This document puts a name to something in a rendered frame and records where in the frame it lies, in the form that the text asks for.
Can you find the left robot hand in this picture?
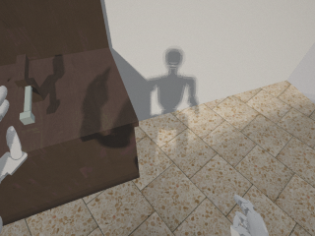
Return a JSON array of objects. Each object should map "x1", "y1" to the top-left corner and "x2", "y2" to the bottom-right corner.
[{"x1": 0, "y1": 86, "x2": 28, "y2": 184}]

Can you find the counter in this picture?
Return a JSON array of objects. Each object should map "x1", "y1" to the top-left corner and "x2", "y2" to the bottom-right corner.
[{"x1": 0, "y1": 0, "x2": 140, "y2": 226}]

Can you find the tap lever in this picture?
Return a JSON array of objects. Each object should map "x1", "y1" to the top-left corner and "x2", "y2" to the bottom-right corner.
[{"x1": 20, "y1": 86, "x2": 35, "y2": 125}]

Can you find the right robot hand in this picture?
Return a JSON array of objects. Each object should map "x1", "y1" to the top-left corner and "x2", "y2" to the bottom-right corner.
[{"x1": 230, "y1": 195, "x2": 269, "y2": 236}]

